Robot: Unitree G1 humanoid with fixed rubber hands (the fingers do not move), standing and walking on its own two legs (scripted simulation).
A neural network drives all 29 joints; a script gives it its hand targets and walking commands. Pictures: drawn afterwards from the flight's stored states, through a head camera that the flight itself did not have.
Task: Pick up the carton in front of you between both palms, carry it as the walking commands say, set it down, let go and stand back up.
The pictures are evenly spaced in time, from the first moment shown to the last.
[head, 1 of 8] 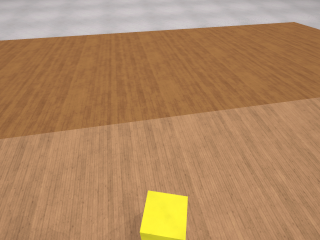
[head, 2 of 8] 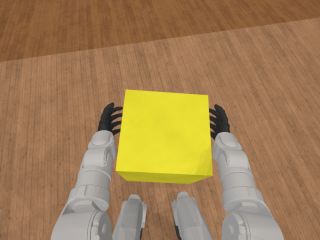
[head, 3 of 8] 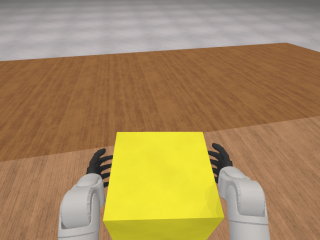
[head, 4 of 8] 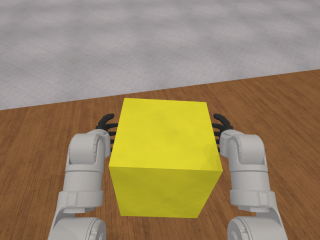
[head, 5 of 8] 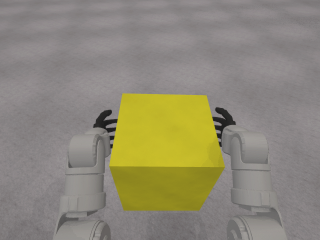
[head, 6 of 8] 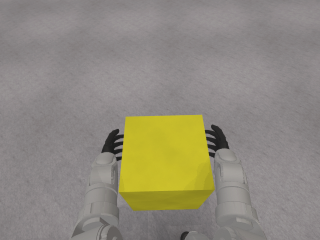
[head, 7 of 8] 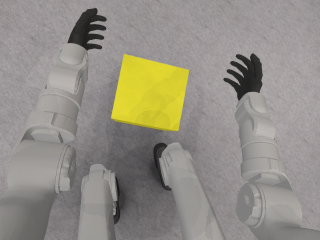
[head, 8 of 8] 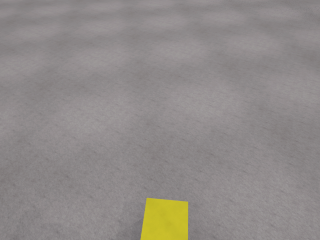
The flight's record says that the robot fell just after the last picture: no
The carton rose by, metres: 0.69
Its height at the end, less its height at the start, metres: -0.41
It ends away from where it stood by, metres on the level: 5.23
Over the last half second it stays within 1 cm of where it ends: yes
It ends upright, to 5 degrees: yes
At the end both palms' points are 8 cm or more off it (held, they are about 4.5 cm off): yes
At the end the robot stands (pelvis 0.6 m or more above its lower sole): yes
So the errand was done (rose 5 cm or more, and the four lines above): yes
